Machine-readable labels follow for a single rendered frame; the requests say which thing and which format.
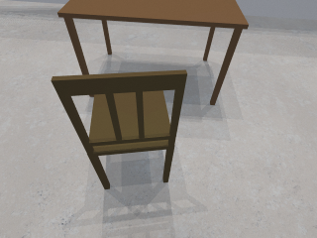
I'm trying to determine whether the chair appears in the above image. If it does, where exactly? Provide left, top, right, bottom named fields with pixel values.
left=51, top=69, right=187, bottom=189

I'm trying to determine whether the table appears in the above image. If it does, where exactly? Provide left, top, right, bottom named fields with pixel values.
left=57, top=0, right=249, bottom=105

